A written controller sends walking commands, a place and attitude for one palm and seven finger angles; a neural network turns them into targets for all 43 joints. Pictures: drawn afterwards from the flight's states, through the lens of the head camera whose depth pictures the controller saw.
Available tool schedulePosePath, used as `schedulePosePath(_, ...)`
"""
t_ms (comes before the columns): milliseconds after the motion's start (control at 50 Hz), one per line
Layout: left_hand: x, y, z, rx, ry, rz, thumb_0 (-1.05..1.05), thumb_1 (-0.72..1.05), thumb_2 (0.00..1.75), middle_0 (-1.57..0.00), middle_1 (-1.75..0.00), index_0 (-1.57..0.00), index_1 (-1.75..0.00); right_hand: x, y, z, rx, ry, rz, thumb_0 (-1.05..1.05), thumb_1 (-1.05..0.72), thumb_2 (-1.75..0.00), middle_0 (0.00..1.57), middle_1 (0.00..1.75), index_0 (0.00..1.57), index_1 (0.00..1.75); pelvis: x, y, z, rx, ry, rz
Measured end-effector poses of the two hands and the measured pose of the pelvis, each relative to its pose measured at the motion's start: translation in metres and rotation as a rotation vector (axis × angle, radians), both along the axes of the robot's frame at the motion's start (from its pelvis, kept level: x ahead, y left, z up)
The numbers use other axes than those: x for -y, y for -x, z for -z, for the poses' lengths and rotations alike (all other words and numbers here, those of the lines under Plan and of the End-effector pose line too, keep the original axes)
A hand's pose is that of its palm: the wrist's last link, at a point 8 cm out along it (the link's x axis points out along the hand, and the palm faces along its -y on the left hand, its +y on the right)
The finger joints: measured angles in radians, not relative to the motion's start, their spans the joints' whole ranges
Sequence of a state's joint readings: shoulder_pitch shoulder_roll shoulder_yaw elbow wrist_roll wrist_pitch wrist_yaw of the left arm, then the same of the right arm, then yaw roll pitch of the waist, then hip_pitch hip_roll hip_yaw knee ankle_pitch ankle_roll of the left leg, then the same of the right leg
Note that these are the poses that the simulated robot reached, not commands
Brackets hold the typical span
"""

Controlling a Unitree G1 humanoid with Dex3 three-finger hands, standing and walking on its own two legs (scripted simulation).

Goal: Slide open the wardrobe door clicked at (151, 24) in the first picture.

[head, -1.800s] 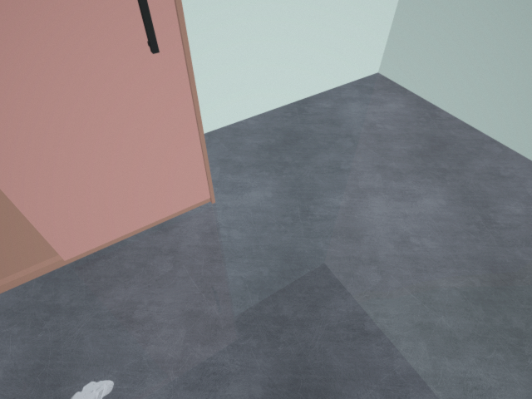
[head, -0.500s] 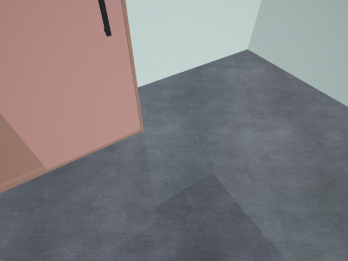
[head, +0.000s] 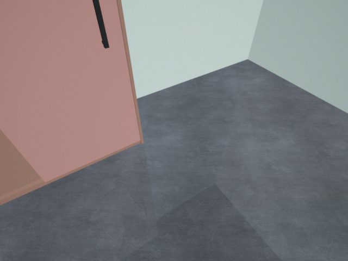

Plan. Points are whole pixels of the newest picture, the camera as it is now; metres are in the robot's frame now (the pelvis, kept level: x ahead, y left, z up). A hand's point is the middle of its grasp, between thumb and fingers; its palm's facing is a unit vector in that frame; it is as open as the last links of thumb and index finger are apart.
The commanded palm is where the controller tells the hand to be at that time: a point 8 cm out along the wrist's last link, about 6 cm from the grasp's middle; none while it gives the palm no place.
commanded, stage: walk to a spot facing it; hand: right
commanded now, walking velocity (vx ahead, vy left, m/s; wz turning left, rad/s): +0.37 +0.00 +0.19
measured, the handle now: (96, 7) +1.01 +0.37 +0.21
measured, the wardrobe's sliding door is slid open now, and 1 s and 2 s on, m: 0.00 0.00 0.00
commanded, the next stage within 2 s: turn to face it in 0.44 s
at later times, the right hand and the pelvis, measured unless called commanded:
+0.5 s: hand (223, 222) +0.28 -0.13 -0.17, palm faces -0.07 +0.98 -0.21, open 7.3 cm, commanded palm none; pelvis +0.17 +0.05 -0.01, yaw +4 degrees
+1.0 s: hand (225, 194) +0.38 -0.15 -0.17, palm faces -0.15 +0.97 -0.18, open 7.4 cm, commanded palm none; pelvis +0.31 +0.03 +0.01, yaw +15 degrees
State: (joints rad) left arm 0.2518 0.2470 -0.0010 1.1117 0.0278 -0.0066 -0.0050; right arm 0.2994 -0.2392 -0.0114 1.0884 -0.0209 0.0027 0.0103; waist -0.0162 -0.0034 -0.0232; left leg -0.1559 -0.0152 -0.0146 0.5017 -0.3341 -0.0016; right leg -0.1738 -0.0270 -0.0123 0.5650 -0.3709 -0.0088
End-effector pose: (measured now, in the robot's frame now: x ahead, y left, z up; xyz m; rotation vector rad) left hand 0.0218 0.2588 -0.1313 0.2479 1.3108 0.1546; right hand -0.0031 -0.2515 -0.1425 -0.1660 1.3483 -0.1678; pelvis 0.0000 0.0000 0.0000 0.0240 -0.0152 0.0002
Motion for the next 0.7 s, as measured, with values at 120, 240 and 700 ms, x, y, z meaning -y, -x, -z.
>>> schedulePosePath(120, 0.035, 0.029, 0.005, -0.064, 0.034, -0.121, 0.00, 0.91, 0.90, -0.20, -0.30, -0.20, -0.30, -0.012, -0.005, 0.012, -0.140, -0.059, -0.025, 0.00, -0.91, -0.90, 0.20, 0.30, 0.20, 0.30, 0.008, -0.035, 0.004, 0.002, 0.017, -0.050)
schedulePosePath(240, 0.064, 0.080, -0.007, -0.295, 0.093, -0.236, 0.00, 0.90, 0.90, -0.20, -0.30, -0.20, -0.30, -0.027, -0.099, 0.005, -0.054, -0.070, -0.082, 0.01, -0.91, -0.90, 0.20, 0.30, 0.20, 0.30, -0.001, -0.073, -0.002, -0.002, 0.014, -0.066)
schedulePosePath(700, -0.013, -0.262, -0.005, 0.145, 0.023, -0.127, 0.00, 0.92, 0.90, -0.20, -0.30, -0.19, -0.30, -0.060, -0.291, 0.009, 0.076, -0.055, -0.069, 0.00, -0.94, -0.90, 0.20, 0.30, 0.20, 0.30, -0.032, -0.245, 0.002, 0.006, -0.024, -0.086)
